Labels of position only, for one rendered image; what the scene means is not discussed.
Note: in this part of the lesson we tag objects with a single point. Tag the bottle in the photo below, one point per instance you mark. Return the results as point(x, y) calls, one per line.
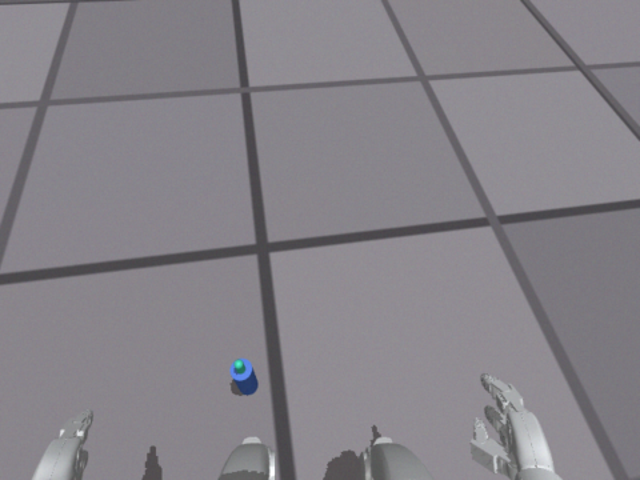
point(243, 374)

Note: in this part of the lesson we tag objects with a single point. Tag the left robot hand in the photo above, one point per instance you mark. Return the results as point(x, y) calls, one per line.
point(64, 458)

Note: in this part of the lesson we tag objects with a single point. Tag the right robot hand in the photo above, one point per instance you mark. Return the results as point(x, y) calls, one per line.
point(520, 433)

